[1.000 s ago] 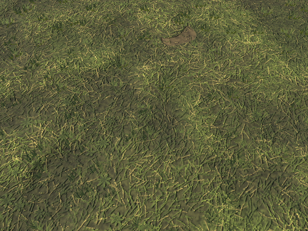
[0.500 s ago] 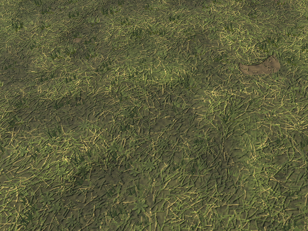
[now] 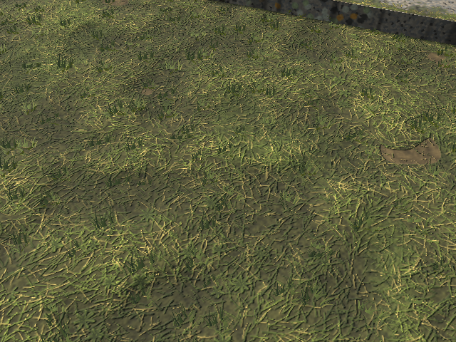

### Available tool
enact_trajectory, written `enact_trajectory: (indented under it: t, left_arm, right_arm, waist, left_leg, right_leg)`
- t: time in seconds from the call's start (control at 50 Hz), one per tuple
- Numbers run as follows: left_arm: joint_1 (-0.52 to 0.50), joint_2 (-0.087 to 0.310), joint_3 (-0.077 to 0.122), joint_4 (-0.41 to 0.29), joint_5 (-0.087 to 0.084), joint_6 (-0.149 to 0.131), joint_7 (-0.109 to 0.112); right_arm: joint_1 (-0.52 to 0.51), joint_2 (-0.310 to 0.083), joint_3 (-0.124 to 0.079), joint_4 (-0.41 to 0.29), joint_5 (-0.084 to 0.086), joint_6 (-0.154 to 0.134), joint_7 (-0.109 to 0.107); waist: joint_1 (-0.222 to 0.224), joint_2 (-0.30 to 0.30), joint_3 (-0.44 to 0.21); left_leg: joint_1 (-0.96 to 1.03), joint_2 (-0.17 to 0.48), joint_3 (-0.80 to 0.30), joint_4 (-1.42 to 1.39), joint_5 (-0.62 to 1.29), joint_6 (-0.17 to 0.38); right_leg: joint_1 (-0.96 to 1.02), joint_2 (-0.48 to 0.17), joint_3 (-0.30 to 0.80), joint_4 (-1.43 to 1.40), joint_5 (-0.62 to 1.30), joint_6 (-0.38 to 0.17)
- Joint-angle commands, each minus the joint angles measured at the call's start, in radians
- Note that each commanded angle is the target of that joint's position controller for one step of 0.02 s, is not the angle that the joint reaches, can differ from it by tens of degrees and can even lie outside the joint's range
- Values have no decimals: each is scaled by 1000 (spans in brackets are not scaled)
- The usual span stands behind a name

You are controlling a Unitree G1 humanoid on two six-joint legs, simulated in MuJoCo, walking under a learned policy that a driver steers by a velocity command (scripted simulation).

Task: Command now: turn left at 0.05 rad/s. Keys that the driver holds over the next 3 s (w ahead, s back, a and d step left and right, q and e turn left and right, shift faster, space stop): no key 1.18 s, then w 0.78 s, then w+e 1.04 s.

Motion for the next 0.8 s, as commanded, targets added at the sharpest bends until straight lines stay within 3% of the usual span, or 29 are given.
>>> enact_trajectory:
  t: [0.02,0.42,0.8]
  left_arm:
    - [-18,106,23,-21,-4,-15,9]
    - [-21,101,24,146,-13,6,40]
    - [23,72,18,226,-15,11,49]
  right_arm:
    - [3,-134,-40,-41,3,-10,-8]
    - [49,-129,-41,142,13,-16,-18]
    - [94,-108,-23,264,16,-18,-24]
  waist:
    - [-13,-1,-27]
    - [-8,10,-12]
    - [-14,3,14]
  left_leg:
    - [-30,90,-98,-122,170,34]
    - [-15,60,-51,-140,240,16]
    - [-24,48,-31,-162,186,13]
  right_leg:
    - [51,-29,36,-44,134,-8]
    - [89,-20,25,-48,149,-19]
    - [74,-9,18,-62,123,-20]
Next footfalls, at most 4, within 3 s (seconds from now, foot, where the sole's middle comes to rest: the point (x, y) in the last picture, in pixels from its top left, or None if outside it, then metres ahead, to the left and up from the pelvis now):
1.96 left None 0.50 0.06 -0.77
2.50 right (310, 270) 0.77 -0.22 -0.77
3.00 left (285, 188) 1.11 -0.16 -0.77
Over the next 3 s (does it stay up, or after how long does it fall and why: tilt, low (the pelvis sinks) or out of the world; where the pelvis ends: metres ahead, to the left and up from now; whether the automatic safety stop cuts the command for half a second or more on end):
stays up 0.91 -0.18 -0.01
